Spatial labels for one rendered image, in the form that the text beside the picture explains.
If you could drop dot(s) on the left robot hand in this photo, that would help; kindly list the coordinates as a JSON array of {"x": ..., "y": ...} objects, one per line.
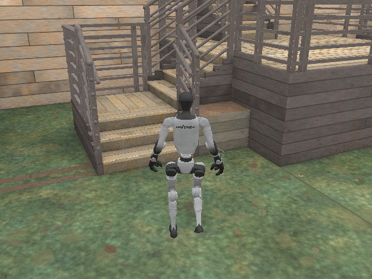
[{"x": 157, "y": 163}]

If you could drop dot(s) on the robot right thigh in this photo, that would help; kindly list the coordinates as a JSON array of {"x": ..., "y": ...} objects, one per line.
[{"x": 199, "y": 172}]

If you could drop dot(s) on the humanoid robot head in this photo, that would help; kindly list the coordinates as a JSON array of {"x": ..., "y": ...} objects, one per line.
[{"x": 186, "y": 100}]

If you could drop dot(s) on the right robot hand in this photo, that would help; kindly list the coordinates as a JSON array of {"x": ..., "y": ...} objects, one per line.
[{"x": 218, "y": 166}]

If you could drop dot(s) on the robot right forearm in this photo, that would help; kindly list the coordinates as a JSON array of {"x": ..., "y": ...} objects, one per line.
[{"x": 215, "y": 154}]

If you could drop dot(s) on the robot right upper arm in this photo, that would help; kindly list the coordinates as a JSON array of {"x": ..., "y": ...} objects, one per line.
[{"x": 203, "y": 122}]

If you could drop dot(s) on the robot left upper arm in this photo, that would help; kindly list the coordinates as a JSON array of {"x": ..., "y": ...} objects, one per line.
[{"x": 168, "y": 122}]

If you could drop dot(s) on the robot left forearm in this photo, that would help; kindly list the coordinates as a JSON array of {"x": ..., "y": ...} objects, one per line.
[{"x": 156, "y": 152}]

